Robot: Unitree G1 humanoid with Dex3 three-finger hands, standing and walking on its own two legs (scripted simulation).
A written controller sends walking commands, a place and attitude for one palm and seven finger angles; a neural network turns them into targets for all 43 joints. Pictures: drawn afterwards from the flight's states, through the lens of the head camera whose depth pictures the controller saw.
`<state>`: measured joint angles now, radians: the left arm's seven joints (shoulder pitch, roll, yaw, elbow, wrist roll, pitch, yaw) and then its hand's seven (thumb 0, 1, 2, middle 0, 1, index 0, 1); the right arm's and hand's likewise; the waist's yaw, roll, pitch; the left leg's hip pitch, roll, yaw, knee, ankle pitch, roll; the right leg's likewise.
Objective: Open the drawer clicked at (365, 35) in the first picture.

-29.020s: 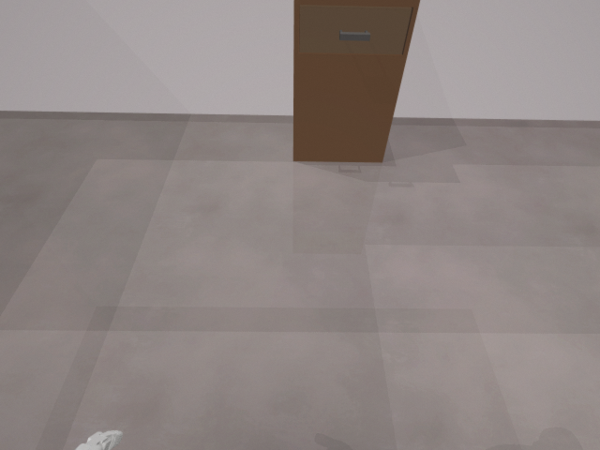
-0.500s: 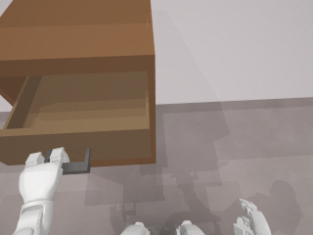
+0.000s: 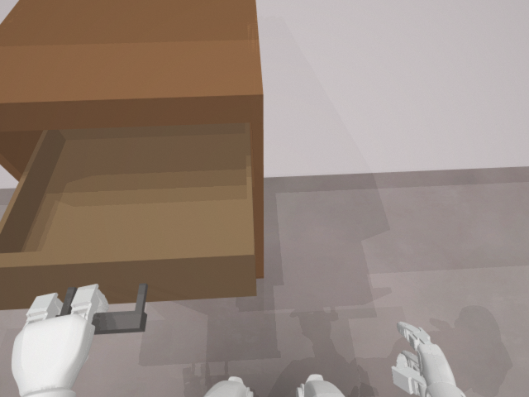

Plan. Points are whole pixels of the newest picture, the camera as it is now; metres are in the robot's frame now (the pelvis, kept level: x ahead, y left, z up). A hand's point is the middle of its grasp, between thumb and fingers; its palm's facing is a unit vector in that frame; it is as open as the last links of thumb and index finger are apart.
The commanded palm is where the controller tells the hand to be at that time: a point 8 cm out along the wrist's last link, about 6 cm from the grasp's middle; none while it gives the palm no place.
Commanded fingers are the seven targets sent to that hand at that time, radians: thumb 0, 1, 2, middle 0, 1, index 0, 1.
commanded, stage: pull the drawer open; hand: left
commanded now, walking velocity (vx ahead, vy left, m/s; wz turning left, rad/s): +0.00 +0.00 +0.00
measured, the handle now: (103, 307) +0.23 +0.26 -0.02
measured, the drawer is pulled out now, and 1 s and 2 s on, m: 0.24 0.30 0.30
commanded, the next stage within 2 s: open the thumb to release the handle in 0.78 s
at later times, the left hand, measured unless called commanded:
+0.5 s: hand out of the picture +0.12 +0.28 -0.04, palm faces -0.12 -0.05 -0.99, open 5.7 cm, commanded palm +0.09 +0.27 +0.02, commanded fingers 0.00 0.90 0.90 -0.40 -1.35 -0.40 -1.35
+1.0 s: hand out of the picture +0.11 +0.29 -0.03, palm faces -0.09 -0.01 -1.00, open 6.1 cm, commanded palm +0.09 +0.28 +0.02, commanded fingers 0.00 0.41 0.69 -0.37 -1.30 -0.37 -1.30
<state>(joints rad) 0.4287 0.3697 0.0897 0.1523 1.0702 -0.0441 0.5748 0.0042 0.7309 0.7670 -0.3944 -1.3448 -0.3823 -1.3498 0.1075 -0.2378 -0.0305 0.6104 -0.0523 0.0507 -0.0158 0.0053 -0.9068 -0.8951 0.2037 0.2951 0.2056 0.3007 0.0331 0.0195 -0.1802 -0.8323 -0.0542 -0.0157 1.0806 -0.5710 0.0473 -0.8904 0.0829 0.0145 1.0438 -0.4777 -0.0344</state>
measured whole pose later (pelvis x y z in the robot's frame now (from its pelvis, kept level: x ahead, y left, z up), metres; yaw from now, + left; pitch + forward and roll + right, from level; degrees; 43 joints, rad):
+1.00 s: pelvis -0.02 +0.00 -0.02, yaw +0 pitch +20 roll -1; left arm 0.66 0.42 0.14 -0.03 1.07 -0.18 0.60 -0.01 0.67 0.76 -0.37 -1.31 -0.34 -1.32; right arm 0.09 -0.23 -0.03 0.56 -0.08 0.07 0.00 0.01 -0.91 -0.90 0.20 0.30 0.21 0.30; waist 0.07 0.02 -0.19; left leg -0.95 -0.06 -0.01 1.21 -0.60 0.05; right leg -1.01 0.08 0.00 1.17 -0.51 -0.03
